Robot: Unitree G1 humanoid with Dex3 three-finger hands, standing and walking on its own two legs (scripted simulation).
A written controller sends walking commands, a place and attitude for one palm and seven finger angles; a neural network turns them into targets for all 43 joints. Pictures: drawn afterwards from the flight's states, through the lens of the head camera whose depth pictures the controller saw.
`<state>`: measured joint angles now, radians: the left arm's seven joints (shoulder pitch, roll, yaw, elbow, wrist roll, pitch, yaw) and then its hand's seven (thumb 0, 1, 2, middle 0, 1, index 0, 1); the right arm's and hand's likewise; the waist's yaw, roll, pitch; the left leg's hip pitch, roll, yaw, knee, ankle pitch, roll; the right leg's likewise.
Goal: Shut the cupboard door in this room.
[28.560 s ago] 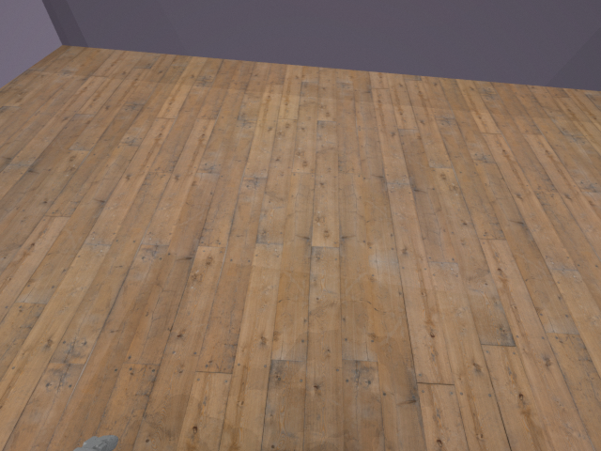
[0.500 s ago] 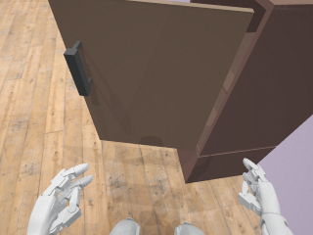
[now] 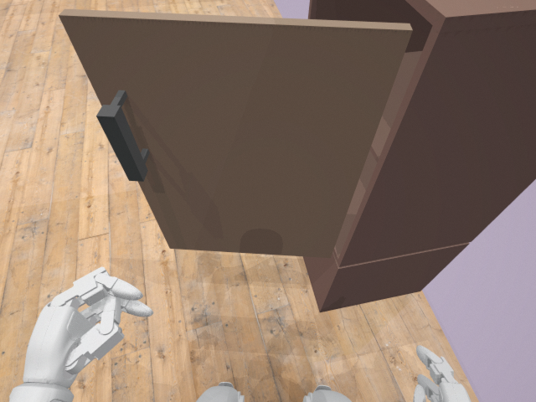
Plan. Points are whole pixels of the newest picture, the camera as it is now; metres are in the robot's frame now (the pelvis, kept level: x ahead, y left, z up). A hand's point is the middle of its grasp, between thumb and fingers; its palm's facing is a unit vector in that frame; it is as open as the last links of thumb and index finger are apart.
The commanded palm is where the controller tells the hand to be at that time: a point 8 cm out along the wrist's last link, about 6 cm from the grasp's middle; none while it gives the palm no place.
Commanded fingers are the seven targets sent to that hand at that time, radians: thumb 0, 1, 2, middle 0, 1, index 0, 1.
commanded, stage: raise the hand and make a fist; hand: left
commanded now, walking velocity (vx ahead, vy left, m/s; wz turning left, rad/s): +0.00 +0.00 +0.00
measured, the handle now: (129, 137) +0.48 +0.25 +0.12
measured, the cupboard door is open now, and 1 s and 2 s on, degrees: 75 75 75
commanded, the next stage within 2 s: bring the fist close to the handle in 1.00 s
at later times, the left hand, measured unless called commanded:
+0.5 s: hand (96, 294) +0.23 +0.22 +0.11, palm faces +0.02 -1.00 -0.04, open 3.1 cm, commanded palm +0.20 +0.26 +0.11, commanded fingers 0.00 0.90 0.90 -1.30 -1.50 -1.30 -1.50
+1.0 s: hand (109, 284) +0.24 +0.20 +0.12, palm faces +0.02 -1.00 -0.05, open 3.1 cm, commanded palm +0.21 +0.25 +0.12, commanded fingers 0.00 0.90 0.90 -1.30 -1.50 -1.30 -1.50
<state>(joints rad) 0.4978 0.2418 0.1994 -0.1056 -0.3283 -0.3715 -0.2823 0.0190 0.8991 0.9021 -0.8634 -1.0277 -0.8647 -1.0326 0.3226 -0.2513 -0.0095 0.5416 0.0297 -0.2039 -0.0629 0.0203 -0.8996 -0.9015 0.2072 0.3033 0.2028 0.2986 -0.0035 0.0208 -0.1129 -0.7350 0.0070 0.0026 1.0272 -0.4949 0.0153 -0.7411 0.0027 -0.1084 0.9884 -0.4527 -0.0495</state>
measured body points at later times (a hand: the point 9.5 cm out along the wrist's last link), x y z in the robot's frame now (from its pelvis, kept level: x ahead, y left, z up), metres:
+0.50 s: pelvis +0.01 +0.02 +0.02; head +0.04 +0.03 +0.47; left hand +0.22 +0.27 +0.11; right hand +0.20 -0.18 -0.04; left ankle +0.01 +0.11 -0.67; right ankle +0.02 -0.09 -0.67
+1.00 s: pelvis +0.01 +0.01 +0.03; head +0.03 +0.01 +0.48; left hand +0.23 +0.25 +0.12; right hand +0.18 -0.22 -0.04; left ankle +0.01 +0.11 -0.67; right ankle +0.02 -0.09 -0.67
